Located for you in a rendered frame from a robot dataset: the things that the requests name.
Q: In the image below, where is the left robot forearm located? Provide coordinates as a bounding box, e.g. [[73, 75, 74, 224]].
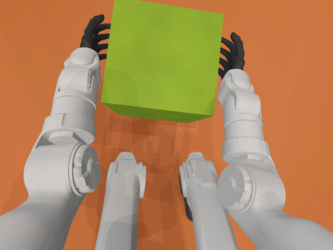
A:
[[23, 47, 101, 187]]

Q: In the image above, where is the robot right hand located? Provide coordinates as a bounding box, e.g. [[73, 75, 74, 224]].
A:
[[218, 32, 245, 79]]

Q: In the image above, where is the robot left upper arm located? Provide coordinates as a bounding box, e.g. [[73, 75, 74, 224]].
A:
[[0, 142, 101, 250]]

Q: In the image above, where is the carton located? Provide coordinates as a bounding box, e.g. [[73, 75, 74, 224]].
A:
[[101, 0, 224, 123]]

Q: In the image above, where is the robot right upper arm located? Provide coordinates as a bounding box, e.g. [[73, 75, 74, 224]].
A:
[[216, 163, 333, 250]]

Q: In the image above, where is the right robot forearm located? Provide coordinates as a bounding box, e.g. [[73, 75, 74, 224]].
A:
[[217, 69, 280, 177]]

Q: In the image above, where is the left robot thigh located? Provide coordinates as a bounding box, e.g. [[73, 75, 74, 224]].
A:
[[95, 158, 146, 250]]

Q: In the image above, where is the robot left hand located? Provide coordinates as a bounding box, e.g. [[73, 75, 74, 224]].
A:
[[80, 14, 111, 61]]

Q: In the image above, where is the robot left shin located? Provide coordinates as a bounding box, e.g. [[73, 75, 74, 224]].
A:
[[106, 152, 137, 186]]

